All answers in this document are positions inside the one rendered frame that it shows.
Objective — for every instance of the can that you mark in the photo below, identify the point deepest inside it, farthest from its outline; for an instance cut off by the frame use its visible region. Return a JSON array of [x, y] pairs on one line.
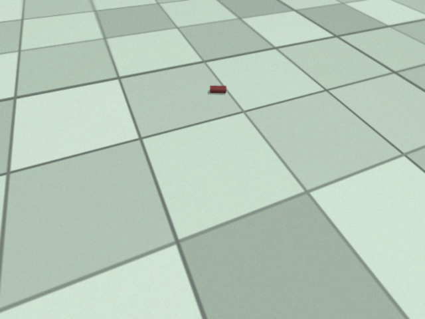
[[217, 89]]

